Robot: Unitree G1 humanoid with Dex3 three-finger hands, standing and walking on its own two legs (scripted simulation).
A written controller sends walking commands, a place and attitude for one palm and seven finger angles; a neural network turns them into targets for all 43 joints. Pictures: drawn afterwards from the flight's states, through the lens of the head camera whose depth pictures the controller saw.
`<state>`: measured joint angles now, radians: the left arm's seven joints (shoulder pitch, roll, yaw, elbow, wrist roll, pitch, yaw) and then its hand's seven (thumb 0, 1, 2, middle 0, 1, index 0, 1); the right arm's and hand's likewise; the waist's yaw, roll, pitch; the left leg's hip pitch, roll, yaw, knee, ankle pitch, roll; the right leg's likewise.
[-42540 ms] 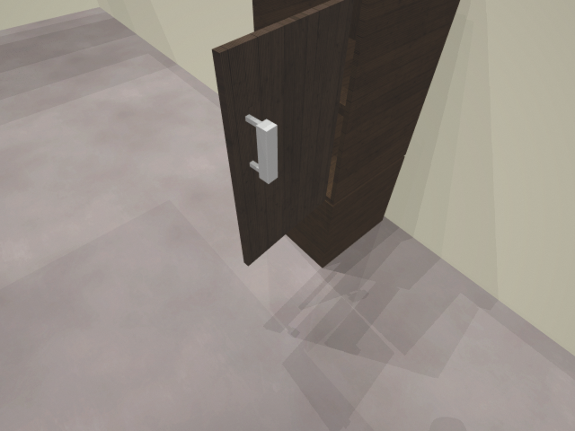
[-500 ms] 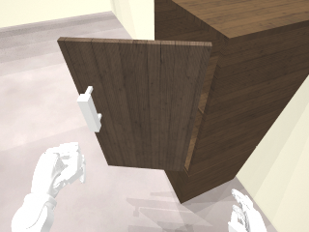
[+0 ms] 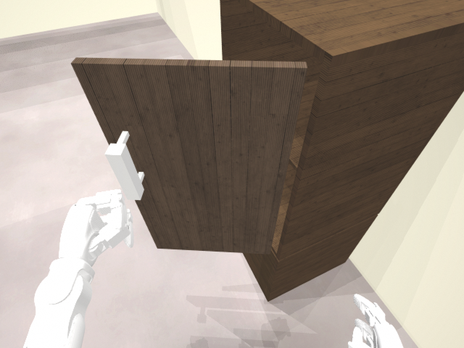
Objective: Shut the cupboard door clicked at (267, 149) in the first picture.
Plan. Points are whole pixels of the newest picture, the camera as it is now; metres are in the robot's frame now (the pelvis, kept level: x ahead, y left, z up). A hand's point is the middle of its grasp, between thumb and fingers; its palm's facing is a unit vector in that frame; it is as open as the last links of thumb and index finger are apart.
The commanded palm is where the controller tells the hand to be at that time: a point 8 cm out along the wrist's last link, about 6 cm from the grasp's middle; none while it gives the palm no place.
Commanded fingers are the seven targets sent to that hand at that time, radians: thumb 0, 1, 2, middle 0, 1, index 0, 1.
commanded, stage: bring the fist close to the handle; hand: left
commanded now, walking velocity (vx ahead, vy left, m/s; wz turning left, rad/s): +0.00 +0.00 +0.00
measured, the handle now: (130, 165) +0.42 +0.22 +0.09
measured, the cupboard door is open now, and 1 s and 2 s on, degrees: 62 62 38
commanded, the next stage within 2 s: push the door shut along its arc in 0.72 s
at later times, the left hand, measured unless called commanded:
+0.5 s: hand (135, 205) +0.33 +0.18 +0.09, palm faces +0.01 -1.00 -0.04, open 3.1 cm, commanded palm +0.30 +0.23 +0.09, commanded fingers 0.00 0.90 0.90 -1.30 -1.50 -1.30 -1.50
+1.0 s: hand (137, 200) +0.34 +0.18 +0.09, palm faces -0.03 -1.00 -0.04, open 3.1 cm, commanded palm +0.33 +0.23 +0.09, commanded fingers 0.00 0.90 0.90 -1.30 -1.50 -1.30 -1.50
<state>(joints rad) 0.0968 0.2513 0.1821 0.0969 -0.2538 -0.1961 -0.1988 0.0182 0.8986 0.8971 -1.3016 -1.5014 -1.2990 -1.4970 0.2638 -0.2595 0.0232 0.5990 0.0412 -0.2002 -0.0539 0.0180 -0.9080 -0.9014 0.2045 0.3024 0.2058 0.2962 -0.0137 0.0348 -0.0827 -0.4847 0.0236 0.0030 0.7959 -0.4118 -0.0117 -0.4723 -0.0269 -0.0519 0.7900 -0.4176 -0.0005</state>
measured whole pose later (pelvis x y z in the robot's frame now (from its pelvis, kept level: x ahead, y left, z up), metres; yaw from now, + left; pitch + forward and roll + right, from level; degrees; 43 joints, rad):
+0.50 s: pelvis +0.00 +0.01 +0.00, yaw -1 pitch +6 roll +0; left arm -0.08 0.24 0.19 0.28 -0.23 -0.21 -0.17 0.02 0.90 0.90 -1.30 -1.50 -1.30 -1.50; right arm 0.27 -0.24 0.02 0.61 0.04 -0.13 -0.04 0.02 -0.91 -0.90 0.21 0.30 0.21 0.30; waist -0.03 0.03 -0.08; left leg -0.47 0.02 0.03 0.76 -0.40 0.00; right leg -0.47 -0.03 -0.03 0.76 -0.40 0.01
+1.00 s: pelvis +0.00 +0.01 +0.00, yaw +0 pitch +6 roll +0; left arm -0.19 0.27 0.18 0.40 -0.22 -0.21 -0.21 0.02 0.90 0.90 -1.30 -1.50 -1.30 -1.50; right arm 0.24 -0.25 0.03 0.61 0.05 -0.12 -0.05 0.02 -0.91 -0.90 0.20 0.30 0.21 0.30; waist -0.03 0.03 -0.06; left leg -0.48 0.02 0.01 0.77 -0.39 0.00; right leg -0.47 -0.03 -0.04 0.76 -0.39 0.01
